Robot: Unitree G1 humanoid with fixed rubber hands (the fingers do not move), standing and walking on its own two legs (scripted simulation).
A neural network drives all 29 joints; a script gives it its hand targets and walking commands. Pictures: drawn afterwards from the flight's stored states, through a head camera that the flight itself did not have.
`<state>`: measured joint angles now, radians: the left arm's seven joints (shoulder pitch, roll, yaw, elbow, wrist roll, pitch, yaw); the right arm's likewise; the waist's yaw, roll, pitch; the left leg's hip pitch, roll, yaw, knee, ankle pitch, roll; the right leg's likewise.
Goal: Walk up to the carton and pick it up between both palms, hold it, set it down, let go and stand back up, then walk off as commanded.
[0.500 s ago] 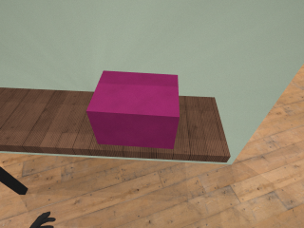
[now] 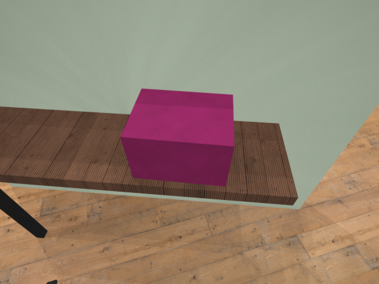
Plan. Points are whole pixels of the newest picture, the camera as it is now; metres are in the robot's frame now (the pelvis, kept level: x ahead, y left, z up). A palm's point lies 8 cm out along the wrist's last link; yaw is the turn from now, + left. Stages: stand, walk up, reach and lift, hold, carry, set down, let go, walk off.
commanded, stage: walk up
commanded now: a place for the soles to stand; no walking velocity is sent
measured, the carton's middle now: (182, 136) +0.55 +0.03 -0.03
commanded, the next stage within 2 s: none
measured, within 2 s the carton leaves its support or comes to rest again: neither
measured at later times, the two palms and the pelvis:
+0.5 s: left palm out of the picture +0.18 +0.44 -0.11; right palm out of the picture +0.13 -0.22 -0.04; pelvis +0.06 +0.12 -0.01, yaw +0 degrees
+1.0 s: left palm (28, 213) +0.32 +0.41 -0.07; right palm (295, 246) +0.23 -0.23 -0.07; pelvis +0.13 +0.11 -0.01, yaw -4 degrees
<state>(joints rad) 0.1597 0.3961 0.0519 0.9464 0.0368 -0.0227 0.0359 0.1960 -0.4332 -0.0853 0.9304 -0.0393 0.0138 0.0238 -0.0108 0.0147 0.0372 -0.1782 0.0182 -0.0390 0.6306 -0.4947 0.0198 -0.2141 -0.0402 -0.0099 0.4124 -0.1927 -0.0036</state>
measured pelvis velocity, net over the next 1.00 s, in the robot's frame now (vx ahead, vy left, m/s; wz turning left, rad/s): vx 0.13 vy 0.11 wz -0.07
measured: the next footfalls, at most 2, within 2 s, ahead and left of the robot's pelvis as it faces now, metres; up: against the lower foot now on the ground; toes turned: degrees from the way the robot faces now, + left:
left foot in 0.24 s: +0.13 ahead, +0.23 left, +0.00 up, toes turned +2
right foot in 0.70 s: +0.15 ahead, -0.04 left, +0.00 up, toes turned -2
